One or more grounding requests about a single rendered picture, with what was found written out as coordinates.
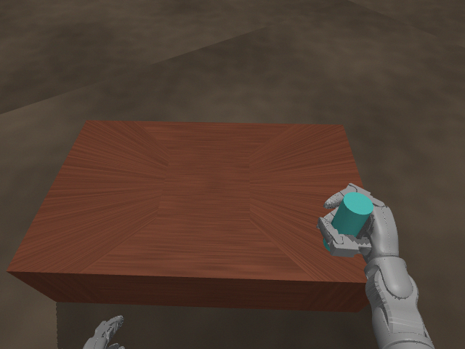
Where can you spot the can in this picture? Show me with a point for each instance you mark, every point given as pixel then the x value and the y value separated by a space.
pixel 351 215

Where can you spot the right robot arm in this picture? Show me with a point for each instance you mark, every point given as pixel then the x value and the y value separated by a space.
pixel 393 295

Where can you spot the right robot hand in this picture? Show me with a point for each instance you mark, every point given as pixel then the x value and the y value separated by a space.
pixel 377 237

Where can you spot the left robot hand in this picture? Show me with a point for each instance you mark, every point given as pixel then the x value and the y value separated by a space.
pixel 104 333

